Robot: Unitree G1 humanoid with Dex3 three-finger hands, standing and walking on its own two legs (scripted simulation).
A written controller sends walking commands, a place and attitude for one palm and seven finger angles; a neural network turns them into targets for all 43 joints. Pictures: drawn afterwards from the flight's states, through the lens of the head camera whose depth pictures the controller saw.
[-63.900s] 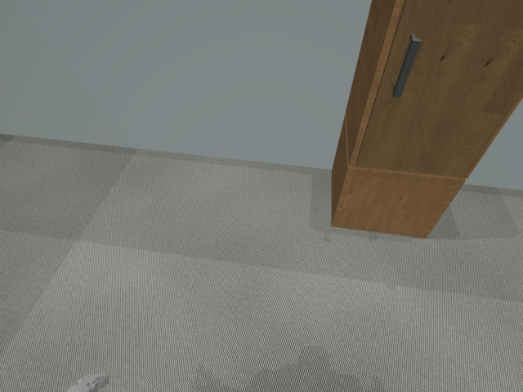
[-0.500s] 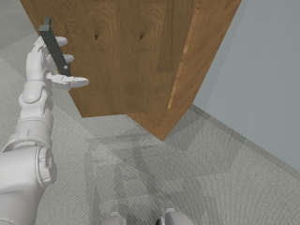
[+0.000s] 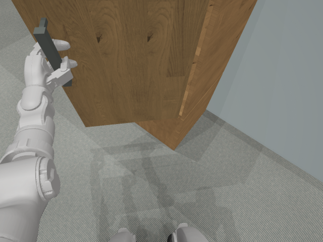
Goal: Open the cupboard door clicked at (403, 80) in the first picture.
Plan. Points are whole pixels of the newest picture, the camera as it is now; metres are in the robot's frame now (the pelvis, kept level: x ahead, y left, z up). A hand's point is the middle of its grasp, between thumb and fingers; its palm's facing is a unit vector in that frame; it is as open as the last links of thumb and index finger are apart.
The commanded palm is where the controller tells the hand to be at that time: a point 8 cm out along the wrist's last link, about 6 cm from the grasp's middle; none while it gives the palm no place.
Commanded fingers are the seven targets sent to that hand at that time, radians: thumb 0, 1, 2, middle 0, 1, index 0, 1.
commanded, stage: pull the door open along its arc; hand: left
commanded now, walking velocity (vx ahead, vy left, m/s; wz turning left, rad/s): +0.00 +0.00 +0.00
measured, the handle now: (56, 55) +0.55 +0.22 +0.11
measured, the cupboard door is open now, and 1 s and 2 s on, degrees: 46 80 87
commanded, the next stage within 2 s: open thumb and fingers to let go in 1.16 s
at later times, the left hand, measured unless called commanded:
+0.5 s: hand (70, 92) +0.44 +0.18 +0.10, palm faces +0.03 -1.00 +0.01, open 5.7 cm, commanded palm +0.38 +0.23 +0.10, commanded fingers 0.00 0.90 0.90 -0.40 -1.35 -0.40 -1.35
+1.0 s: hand (111, 142) +0.31 +0.08 +0.11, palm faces +0.44 -0.90 +0.02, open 6.0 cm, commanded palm +0.25 +0.14 +0.10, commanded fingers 0.00 0.90 0.90 -0.40 -1.35 -0.40 -1.35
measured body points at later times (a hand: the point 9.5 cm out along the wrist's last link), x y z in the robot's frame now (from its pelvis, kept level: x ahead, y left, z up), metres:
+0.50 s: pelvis +0.02 +0.00 +0.01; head +0.08 +0.00 +0.46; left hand +0.43 +0.23 +0.10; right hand +0.06 -0.26 -0.10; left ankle -0.01 +0.10 -0.69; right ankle +0.00 -0.11 -0.69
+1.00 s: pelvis +0.01 -0.03 +0.02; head +0.01 -0.04 +0.47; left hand +0.29 +0.13 +0.11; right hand +0.19 -0.23 -0.06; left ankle -0.01 +0.10 -0.69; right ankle +0.00 -0.11 -0.69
